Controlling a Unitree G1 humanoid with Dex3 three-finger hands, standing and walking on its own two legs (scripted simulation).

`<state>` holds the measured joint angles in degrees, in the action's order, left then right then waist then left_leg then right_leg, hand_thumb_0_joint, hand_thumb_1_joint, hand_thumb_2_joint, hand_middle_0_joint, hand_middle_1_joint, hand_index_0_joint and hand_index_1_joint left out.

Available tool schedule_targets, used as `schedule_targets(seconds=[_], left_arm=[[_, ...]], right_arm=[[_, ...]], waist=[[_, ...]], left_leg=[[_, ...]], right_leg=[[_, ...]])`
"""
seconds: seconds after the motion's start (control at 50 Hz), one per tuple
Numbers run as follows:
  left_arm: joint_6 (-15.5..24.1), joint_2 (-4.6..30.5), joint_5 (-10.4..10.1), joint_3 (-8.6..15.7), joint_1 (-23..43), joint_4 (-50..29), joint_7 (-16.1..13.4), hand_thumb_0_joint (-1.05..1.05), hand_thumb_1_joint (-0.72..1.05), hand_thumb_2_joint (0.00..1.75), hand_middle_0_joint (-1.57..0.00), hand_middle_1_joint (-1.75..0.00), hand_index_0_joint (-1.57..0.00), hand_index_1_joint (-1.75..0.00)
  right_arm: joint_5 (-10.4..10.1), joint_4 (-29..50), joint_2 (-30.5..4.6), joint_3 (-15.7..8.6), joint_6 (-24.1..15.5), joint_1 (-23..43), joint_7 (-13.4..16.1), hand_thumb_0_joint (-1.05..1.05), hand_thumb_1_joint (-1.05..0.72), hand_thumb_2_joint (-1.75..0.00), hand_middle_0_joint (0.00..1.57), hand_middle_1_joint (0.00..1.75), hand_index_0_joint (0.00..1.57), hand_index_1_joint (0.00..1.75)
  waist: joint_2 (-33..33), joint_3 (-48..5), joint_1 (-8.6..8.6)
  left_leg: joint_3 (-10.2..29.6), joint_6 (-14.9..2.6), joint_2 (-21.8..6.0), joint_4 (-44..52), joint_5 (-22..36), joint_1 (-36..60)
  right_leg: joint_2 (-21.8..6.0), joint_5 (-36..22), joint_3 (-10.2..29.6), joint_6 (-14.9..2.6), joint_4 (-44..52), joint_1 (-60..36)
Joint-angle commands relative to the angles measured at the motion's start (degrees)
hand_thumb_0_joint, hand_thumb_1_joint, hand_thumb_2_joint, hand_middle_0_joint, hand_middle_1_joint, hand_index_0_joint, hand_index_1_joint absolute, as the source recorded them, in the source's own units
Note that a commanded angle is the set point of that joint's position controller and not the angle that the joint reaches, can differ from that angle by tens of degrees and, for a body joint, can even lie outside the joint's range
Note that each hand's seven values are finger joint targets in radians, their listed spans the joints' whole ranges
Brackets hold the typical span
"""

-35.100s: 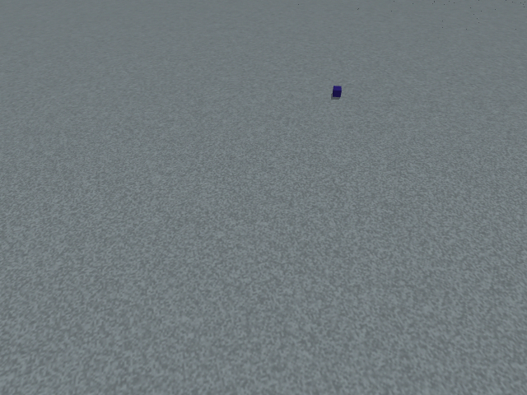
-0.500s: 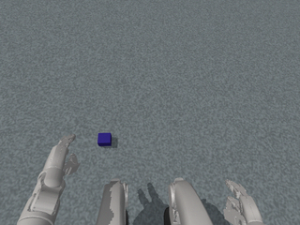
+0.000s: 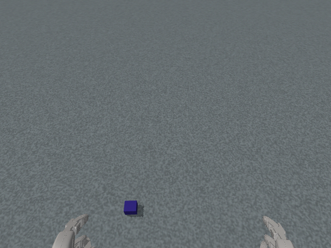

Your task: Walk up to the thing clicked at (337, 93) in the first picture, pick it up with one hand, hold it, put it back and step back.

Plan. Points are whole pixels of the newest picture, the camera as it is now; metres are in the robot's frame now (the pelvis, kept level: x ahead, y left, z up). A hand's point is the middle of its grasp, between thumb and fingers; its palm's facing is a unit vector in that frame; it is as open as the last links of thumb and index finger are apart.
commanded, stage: home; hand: left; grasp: from above
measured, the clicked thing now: (130, 207) +0.50 +0.19 -0.68
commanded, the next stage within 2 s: none
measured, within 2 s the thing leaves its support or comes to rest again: neither
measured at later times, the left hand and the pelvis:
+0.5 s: hand out of the picture +0.17 +0.18 -0.04, palm faces +0.05 -0.98 -0.21, open 7.4 cm; pelvis +0.01 +0.00 +0.01, yaw +1 degrees
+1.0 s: hand out of the picture +0.17 +0.18 -0.04, palm faces +0.04 -0.98 -0.21, open 7.4 cm; pelvis +0.01 +0.00 +0.01, yaw +0 degrees
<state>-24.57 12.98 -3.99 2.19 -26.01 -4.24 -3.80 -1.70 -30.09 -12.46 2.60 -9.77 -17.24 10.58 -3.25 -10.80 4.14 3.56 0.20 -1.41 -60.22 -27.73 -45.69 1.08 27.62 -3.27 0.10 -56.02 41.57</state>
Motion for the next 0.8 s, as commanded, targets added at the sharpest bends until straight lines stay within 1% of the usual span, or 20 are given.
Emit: schedule_targets(seconds=[0.0,0.06,0.08,0.14,0.16,0.18,0.22,0.3,0.36,0.4,0.46,0.48,0.52,0.56,0.58,0.6,0.64,0.68,0.72,0.78], left_arm=[[1.7,4.8,0.3,2.6,-1.9,-12.9,0.7,0.0,0.9,0.9,-0.2,-0.3,-0.2,-0.3],[1.4,5.0,0.6,2.2,-2.7,-13.4,1.4,0.0,0.9,0.9,-0.2,-0.3,-0.2,-0.3],[1.4,4.9,0.6,2.6,-2.9,-14.0,1.6,0.0,0.9,0.9,-0.2,-0.3,-0.2,-0.3],[1.5,5.2,0.9,2.5,-1.4,-13.7,2.1,0.0,0.9,0.9,-0.2,-0.3,-0.2,-0.3],[1.6,5.2,1.0,2.7,-1.1,-12.5,2.2,0.0,0.9,0.9,-0.2,-0.3,-0.2,-0.3],[1.8,5.1,1.0,2.5,-0.6,-12.9,2.3,0.0,0.9,0.9,-0.2,-0.3,-0.2,-0.3],[2.1,5.8,1.2,3.1,-0.6,-13.3,2.4,0.0,0.9,0.9,-0.2,-0.3,-0.2,-0.3],[2.4,5.9,1.4,3.2,-1.1,-14.1,2.1,0.0,0.9,0.9,-0.2,-0.3,-0.2,-0.3],[2.3,5.8,1.4,2.9,-2.0,-14.4,2.1,0.0,0.9,0.9,-0.2,-0.3,-0.2,-0.3],[2.4,5.9,1.6,2.8,-1.7,-14.1,1.9,0.0,0.9,0.9,-0.2,-0.3,-0.2,-0.3],[2.2,5.6,1.6,2.7,-2.3,-13.8,1.7,0.0,0.9,0.9,-0.2,-0.3,-0.2,-0.3],[2.2,5.7,1.4,2.6,-2.3,-13.1,1.7,0.0,0.9,0.9,-0.2,-0.3,-0.2,-0.3],[2.2,5.5,1.3,2.6,-1.5,-13.6,1.9,0.0,0.9,0.9,-0.2,-0.3,-0.2,-0.3],[2.1,5.7,1.2,3.0,-2.3,-13.1,1.9,0.0,0.9,0.9,-0.2,-0.3,-0.2,-0.3],[2.1,5.3,1.2,2.6,-2.5,-13.7,1.9,0.0,0.9,0.9,-0.2,-0.3,-0.2,-0.3],[2.1,5.4,1.1,2.7,-2.3,-13.0,1.9,0.0,0.9,0.9,-0.2,-0.3,-0.2,-0.3],[2.0,5.7,1.1,2.8,-2.1,-13.7,1.9,0.0,0.9,0.9,-0.2,-0.3,-0.2,-0.3],[1.9,5.8,1.1,2.8,-1.6,-13.5,2.0,0.0,0.9,0.9,-0.2,-0.3,-0.2,-0.3],[1.9,5.8,1.2,3.0,-2.0,-13.4,2.1,0.0,0.9,0.9,-0.2,-0.3,-0.2,-0.3],[1.6,5.6,1.3,2.7,-1.7,-13.3,2.0,0.0,0.9,0.9,-0.2,-0.3,-0.2,-0.3]], right_arm=[[0.4,9.2,-6.3,-3.0,-4.0,3.5,0.9,0.0,-0.9,-0.9,0.2,0.3,0.2,0.3],[0.6,9.5,-6.7,-3.2,-4.7,3.7,1.1,0.0,-0.9,-0.9,0.2,0.3,0.2,0.3],[0.6,9.7,-6.7,-3.2,-5.0,3.6,1.1,0.0,-0.9,-0.9,0.2,0.3,0.2,0.3],[0.9,9.3,-7.0,-3.3,-5.8,3.8,1.1,0.0,-0.9,-0.9,0.2,0.3,0.2,0.3],[1.0,9.2,-7.0,-3.3,-6.0,3.9,1.0,0.0,-0.9,-0.9,0.2,0.3,0.2,0.3],[1.1,9.2,-7.2,-3.3,-6.2,3.8,1.0,0.0,-0.9,-0.9,0.2,0.3,0.2,0.3],[1.2,9.1,-7.2,-3.4,-6.4,4.0,0.8,0.0,-0.9,-0.9,0.2,0.3,0.2,0.3],[1.3,9.3,-7.0,-3.2,-6.6,4.8,0.7,0.0,-0.9,-0.9,0.2,0.3,0.2,0.3],[1.2,9.0,-7.3,-3.3,-6.7,4.1,0.5,0.0,-0.9,-0.9,0.2,0.3,0.2,0.3],[1.3,8.9,-7.2,-3.3,-6.4,4.3,0.5,0.0,-0.9,-0.9,0.2,0.3,0.2,0.3],[1.2,9.0,-7.1,-3.3,-6.3,4.4,0.5,0.0,-0.9,-0.9,0.2,0.3,0.2,0.3],[1.2,9.2,-7.1,-3.2,-6.2,4.5,0.5,0.0,-0.9,-0.9,0.2,0.3,0.2,0.3],[1.2,8.7,-7.2,-3.3,-6.4,4.3,0.4,0.0,-0.9,-0.9,0.2,0.3,0.2,0.3],[1.3,8.9,-7.3,-3.5,-6.3,4.1,0.5,0.0,-0.9,-0.9,0.2,0.3,0.2,0.3],[1.3,9.0,-7.1,-3.4,-6.4,4.2,0.5,0.0,-0.9,-0.9,0.2,0.3,0.2,0.3],[1.3,8.8,-7.3,-3.4,-6.4,4.0,0.5,0.0,-0.9,-0.9,0.2,0.3,0.2,0.3],[1.3,8.8,-7.3,-3.5,-6.4,4.0,0.5,0.0,-0.9,-0.9,0.2,0.3,0.2,0.3],[1.3,8.9,-7.3,-3.4,-6.4,4.0,0.5,0.0,-0.9,-0.9,0.2,0.3,0.2,0.3],[1.3,8.8,-7.3,-3.5,-6.4,4.0,0.5,0.0,-0.9,-0.9,0.2,0.3,0.2,0.3],[1.3,8.8,-7.1,-3.3,-6.5,4.3,0.5,0.0,-0.9,-0.9,0.2,0.3,0.2,0.3]], waist=[[0.6,-4.2,-0.43],[1.3,-2.4,-0.46],[1.3,-2.1,-0.6],[2.5,-1.8,-0.29],[2.2,-0.9,-0.55],[2.4,-1.5,-0.29],[0.7,-2.5,-0.95],[0.8,-2.5,-1.76],[-0.9,-4.2,-1.64],[-0.9,-3.8,-1.5],[-0.3,-3.7,-1.99],[0.8,-2.5,-1.66],[-0.1,-3.0,-1.77],[1.0,-3.9,-1.7],[1.3,-4.1,-1.73],[0.8,-3.1,-1.75],[0.3,-3.8,-1.8],[1.0,-2.6,-1.78],[0.5,-3.6,-1.8],[0.2,-2.1,-1.87]], left_leg=[[-0.3,-1.4,1.3,11.0,12.7,10.9],[-0.4,-1.43,1.4,11.8,12.9,11.5],[-0.5,-1.41,1.4,11.9,12.7,11.7],[-0.6,-1.52,1.5,11.6,13.0,12.3],[-0.8,-1.5,1.5,11.4,12.8,11.9],[-0.9,-1.54,1.5,11.4,13.0,12.5],[-0.7,-1.32,1.6,11.6,13.3,12.8],[-1.1,-1.35,1.9,11.6,11.7,12.3],[-0.9,-1.12,1.7,11.6,14.3,13.8],[-0.6,-1.03,1.6,11.7,14.7,13.5],[-0.3,-1.0,1.4,11.9,15.3,13.5],[-0.4,-1.23,1.5,11.7,13.9,12.6],[0.1,-0.98,1.3,12.4,13.7,13.0],[-0.4,-1.14,1.3,11.5,15.2,13.2],[-0.2,-1.11,1.2,11.5,15.8,13.3],[-0.4,-1.06,1.3,11.7,14.8,13.0],[-0.3,-1.0,1.3,11.5,16.0,13.2],[-0.4,-1.12,1.2,11.6,14.6,12.7],[-0.5,-1.01,1.2,11.6,15.1,13.3],[0.2,-0.94,1.0,12.6,12.4,12.5]], right_leg=[[1.2,-12.0,-0.4,-0.58,10.7,-5.5],[1.2,-11.9,-0.8,-0.43,11.2,-5.5],[1.1,-11.6,-0.8,-0.46,11.2,-5.6],[0.9,-11.9,-0.6,-0.19,11.4,-5.9],[0.7,-12.0,-0.5,-0.06,11.5,-5.8],[0.7,-12.2,-0.4,-0.09,11.3,-5.9],[0.6,-12.5,-0.4,-0.16,11.0,-6.5],[0.3,-11.2,-0.1,-0.02,11.7,-7.2],[0.5,-13.5,-0.2,-0.27,10.7,-8.0],[0.6,-13.6,-0.4,-0.36,10.5,-7.7],[0.7,-13.8,-0.6,-0.49,10.3,-7.7],[0.8,-12.9,-0.6,-0.24,11.0,-7.5],[0.8,-12.4,-0.8,-0.48,10.3,-7.3],[0.7,-13.8,-0.6,-0.34,10.6,-8.0],[0.8,-14.3,-0.6,-0.31,10.3,-8.0],[0.8,-13.6,-0.6,-0.28,10.4,-7.5],[0.7,-14.5,-0.6,-0.35,10.3,-7.8],[0.7,-13.4,-0.6,-0.26,10.5,-7.6],[0.7,-13.7,-0.4,-0.33,10.4,-7.9],[0.8,-11.2,-0.8,-0.4,10.4,-6.7]])
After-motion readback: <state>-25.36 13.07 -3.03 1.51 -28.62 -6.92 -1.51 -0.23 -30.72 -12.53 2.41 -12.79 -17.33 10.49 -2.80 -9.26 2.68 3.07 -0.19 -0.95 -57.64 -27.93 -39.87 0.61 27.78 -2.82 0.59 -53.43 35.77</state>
